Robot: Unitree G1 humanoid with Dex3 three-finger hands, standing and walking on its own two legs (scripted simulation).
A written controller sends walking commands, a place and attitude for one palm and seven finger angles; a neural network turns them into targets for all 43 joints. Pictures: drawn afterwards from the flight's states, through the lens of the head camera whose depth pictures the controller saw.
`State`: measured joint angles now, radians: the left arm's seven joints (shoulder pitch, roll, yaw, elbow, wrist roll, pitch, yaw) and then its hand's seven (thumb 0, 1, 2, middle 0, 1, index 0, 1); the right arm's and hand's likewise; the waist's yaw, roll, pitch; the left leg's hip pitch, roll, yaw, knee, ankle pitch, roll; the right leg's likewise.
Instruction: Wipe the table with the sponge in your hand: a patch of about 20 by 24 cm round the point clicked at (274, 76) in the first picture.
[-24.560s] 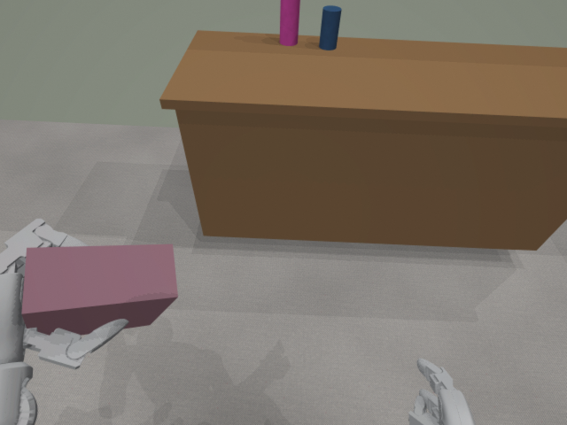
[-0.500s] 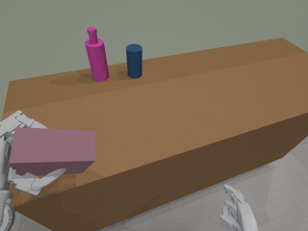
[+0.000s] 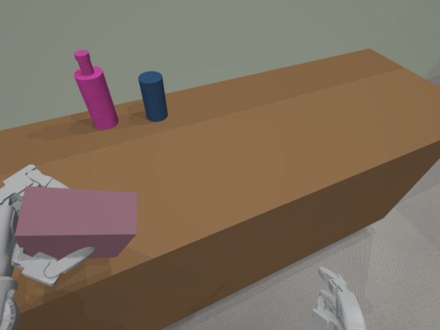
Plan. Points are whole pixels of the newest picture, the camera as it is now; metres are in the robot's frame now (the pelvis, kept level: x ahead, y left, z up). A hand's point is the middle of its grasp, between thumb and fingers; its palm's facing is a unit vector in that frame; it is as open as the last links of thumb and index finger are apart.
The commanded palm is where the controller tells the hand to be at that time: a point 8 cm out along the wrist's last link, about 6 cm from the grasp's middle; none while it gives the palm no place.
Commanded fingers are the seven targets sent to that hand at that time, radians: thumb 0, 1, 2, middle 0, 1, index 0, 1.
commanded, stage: shuffle to correct the standing spot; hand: left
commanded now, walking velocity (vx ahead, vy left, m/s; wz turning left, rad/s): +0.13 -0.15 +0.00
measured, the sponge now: (95, 228) +0.23 +0.19 +0.13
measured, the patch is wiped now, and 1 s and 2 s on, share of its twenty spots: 0.00 0.00 0.00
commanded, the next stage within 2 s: none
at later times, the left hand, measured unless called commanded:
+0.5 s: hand (77, 233) +0.21 +0.20 +0.15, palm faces +0.33 -0.87 -0.38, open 10.1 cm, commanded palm +0.16 +0.25 +0.18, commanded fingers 0.00 0.10 1.30 -1.20 -1.60 -1.20 -1.60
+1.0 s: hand (59, 232) +0.21 +0.23 +0.15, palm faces +0.33 -0.86 -0.39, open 10.1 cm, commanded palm +0.16 +0.27 +0.18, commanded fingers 0.00 0.10 1.30 -1.20 -1.60 -1.20 -1.60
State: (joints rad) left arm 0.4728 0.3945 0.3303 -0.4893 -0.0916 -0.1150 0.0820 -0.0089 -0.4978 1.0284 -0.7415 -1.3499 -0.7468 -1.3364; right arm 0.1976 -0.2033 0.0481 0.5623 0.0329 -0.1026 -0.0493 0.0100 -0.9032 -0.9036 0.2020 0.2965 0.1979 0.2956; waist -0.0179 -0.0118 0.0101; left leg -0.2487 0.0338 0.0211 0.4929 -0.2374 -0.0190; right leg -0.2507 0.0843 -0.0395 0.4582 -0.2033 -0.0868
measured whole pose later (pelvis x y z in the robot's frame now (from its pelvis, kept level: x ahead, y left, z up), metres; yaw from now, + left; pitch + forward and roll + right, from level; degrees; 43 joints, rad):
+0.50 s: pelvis +0.00 -0.03 +0.00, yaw +1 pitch -1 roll +0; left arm 0.48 0.37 0.32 -0.45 -0.10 -0.07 0.08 -0.01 -0.50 1.03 -0.74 -1.35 -0.75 -1.34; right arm 0.20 -0.22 0.05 0.58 0.04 -0.06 -0.06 0.01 -0.91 -0.90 0.20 0.30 0.20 0.30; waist -0.01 0.03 -0.01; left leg -0.25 0.08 -0.01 0.52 -0.26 0.00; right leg -0.22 0.14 -0.07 0.41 -0.19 -0.13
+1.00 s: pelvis +0.00 -0.01 +0.00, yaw +1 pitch -1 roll +0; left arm 0.47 0.37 0.32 -0.44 -0.09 -0.07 0.08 -0.01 -0.50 1.03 -0.74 -1.35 -0.75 -1.34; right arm 0.20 -0.22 0.05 0.58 0.04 -0.07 -0.06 0.01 -0.90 -0.90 0.20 0.30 0.20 0.30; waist -0.01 0.02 0.00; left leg -0.23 0.05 0.00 0.51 -0.25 -0.03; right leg -0.22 0.10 -0.06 0.45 -0.21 -0.11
